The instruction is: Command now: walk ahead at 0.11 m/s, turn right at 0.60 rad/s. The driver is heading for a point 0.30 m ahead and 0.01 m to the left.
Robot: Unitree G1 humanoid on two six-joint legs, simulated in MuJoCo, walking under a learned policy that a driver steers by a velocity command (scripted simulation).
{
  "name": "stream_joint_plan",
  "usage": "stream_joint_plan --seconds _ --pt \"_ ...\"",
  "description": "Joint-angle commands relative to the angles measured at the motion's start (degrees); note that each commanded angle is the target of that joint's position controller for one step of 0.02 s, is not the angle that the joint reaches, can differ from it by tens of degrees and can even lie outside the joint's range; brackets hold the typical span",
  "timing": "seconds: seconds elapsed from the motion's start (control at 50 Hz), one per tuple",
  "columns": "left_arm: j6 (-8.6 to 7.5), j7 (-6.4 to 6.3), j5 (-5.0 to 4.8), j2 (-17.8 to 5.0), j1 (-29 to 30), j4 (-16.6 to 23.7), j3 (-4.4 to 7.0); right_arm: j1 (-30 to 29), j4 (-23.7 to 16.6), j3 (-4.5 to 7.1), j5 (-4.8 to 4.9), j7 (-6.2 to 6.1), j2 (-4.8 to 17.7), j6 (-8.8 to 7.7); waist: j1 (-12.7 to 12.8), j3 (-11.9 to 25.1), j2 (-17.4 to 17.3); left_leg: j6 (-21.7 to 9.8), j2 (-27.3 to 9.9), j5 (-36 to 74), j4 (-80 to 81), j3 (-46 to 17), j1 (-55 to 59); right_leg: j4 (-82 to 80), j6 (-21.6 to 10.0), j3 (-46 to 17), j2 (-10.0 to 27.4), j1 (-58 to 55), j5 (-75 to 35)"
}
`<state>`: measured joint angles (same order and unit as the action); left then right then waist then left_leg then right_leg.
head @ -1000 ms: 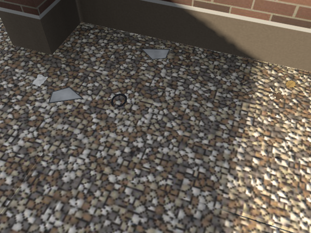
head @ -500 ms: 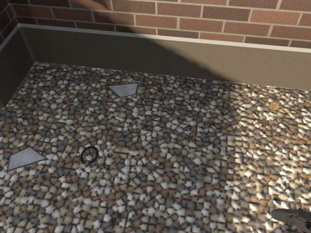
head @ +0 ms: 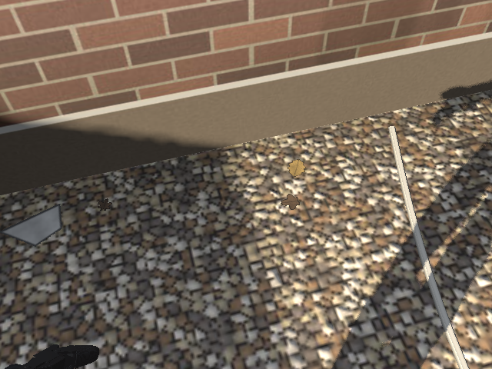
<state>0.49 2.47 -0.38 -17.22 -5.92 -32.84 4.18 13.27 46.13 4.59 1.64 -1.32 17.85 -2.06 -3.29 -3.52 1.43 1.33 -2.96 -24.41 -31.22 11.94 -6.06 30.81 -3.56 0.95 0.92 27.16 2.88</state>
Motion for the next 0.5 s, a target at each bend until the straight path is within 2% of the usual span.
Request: stream_joint_plan --seconds 0.02,0.04,0.06,0.08,0.1,0.12,0.16,0.22,0.28,0.34,0.38,0.4,0.42,0.44,0.46,0.48,0.5 --pt "-0.14 -2.45 0.92 -17.4 -12.4 2.4 5.09 3.2 -5.7 -0.47 -4.66 0.76 2.0 -0.87 3.2 17.7 17.1 2.4 4.3 -16.7 -40.4 -4.3 -28.2 -0.2 -16.3 -28.4 17.6 -39.0 -49.4" --pt "-0.67 -1.78 1.30 -14.3 -12.1 3.8 4.14 3.1 -5.4 -0.33 -2.94 1.43 5.8 -1.00 6.3 28.4 11.4 2.3 4.9 -16.3 -47.6 -16.9 -30.6 -5.7 -22.0 -37.4 21.3 -40.4 -33.2" --pt "-1.07 -1.38 0.84 -11.8 -8.9 4.1 3.53 -1.6 -6.1 0.35 -0.93 1.50 8.3 -0.67 6.6 22.2 5.9 1.7 2.8 -10.8 -47.3 -17.6 -33.3 -7.7 -19.1 -31.9 18.1 -35.3 -23.6" --pt "-1.07 -1.60 -0.32 -9.9 -6.4 3.6 3.04 -3.6 -6.4 0.28 -1.19 1.01 7.7 -0.20 5.4 16.4 2.5 1.6 1.2 -6.4 -43.3 -17.2 -34.1 -8.7 -15.2 -27.0 14.6 -29.3 -16.5" --pt "-0.71 -1.96 -0.72 -8.6 -4.7 3.6 2.55 -4.5 -6.1 0.29 -1.91 0.32 7.4 0.44 4.3 13.2 0.7 1.8 0.0 -3.9 -39.2 -17.3 -32.6 -9.7 -13.0 -24.7 12.5 -23.5 -12.1" --pt "-0.28 -2.33 -0.39 -8.8 -2.9 3.9 2.48 -4.4 -6.3 0.39 -2.12 0.03 7.5 1.03 2.7 11.3 1.6 1.9 -0.1 -2.1 -35.3 -17.1 -28.9 -10.9 -11.9 -22.8 10.7 -17.5 -10.5" --pt "0.13 -2.91 0.85 -9.4 -1.7 4.2 2.77 -3.2 -5.8 0.03 -2.19 -0.03 5.9 1.47 1.6 11.2 3.6 2.6 1.7 -0.3 -29.4 -15.7 -24.1 -11.5 -11.5 -20.9 8.6 -12.7 -12.2" --pt "0.53 -3.92 0.41 -10.2 -2.3 3.7 3.24 -3.9 -5.8 -0.65 -2.20 -0.18 4.2 1.63 2.2 12.8 4.1 3.5 2.9 2.8 -21.3 -16.2 -20.9 -10.9 -11.0 -21.0 7.4 -11.5 -8.9" --pt "1.23 -4.24 0.24 -10.3 -1.9 3.7 3.35 -5.6 -6.4 -0.65 -1.86 0.17 4.2 1.84 3.0 12.3 5.9 3.4 3.9 5.6 -15.7 -16.7 -18.1 -11.5 -9.7 -23.5 6.4 -9.5 1.4" --pt "1.65 -3.88 0.41 -9.0 -2.2 3.3 2.78 -5.5 -6.7 -0.49 -1.66 0.78 4.4 1.49 3.8 11.8 7.5 2.3 3.6 6.0 -9.9 -16.0 -15.5 -9.8 -8.5 -25.4 6.8 -10.4 4.9" --pt "2.01 -3.80 0.06 -7.8 -1.8 3.0 2.13 -3.5 -6.4 -0.44 -1.93 1.42 3.6 0.96 2.3 11.2 7.6 0.5 3.6 11.5 0.2 -14.3 -9.5 -7.0 -6.5 -25.2 5.5 -9.0 5.5" --pt "2.01 -3.82 0.01 -6.5 -3.8 2.1 1.64 -3.0 -6.5 -0.17 -2.60 1.53 4.3 0.81 2.3 10.4 6.1 -1.2 1.5 14.7 5.9 -15.7 -5.7 -4.9 -4.0 -23.9 3.5 -7.0 8.8" --pt "1.85 -3.84 0.73 -3.6 -6.6 1.8 0.76 -2.6 -7.4 0.43 -3.98 1.33 8.1 0.84 3.9 10.3 -3.7 -5.0 -9.5 17.9 11.4 -26.6 -2.2 5.0 -0.1 -18.0 -1.9 -2.7 19.9" --pt "1.30 -3.96 0.18 -4.9 -5.7 3.6 1.30 -4.2 -6.8 0.97 -5.28 1.26 10.7 1.08 5.6 6.2 -18.1 -14.3 -17.8 21.5 15.4 -39.0 -7.3 12.4 2.7 -9.2 -8.4 3.0 30.0" --pt "0.84 -4.23 0.85 -9.0 -4.6 2.7 2.46 -6.3 -8.4 0.48 -5.11 1.06 8.3 0.68 3.8 5.7 -15.0 -17.5 -18.8 19.9 16.3 -40.9 -9.9 23.2 4.7 -11.5 -5.8 2.1 31.0" --pt "0.97 -4.18 0.19 -10.6 -5.0 1.4 3.30 -7.6 -8.7 0.33 -4.16 0.75 7.5 0.56 4.1 5.1 -11.5 -16.1 -16.3 19.9 15.3 -36.8 -9.5 28.9 5.5 -11.5 -6.2 2.9 28.6" --pt "1.49 -4.41 0.17 -9.1 -6.5 -0.3 3.22 -8.8 -8.8 0.15 -3.14 0.52 6.8 0.55 4.9 5.1 -9.1 -13.8 -13.3 20.1 14.1 -32.6 -8.4 31.4 6.5 -11.4 -5.9 3.0 26.5"
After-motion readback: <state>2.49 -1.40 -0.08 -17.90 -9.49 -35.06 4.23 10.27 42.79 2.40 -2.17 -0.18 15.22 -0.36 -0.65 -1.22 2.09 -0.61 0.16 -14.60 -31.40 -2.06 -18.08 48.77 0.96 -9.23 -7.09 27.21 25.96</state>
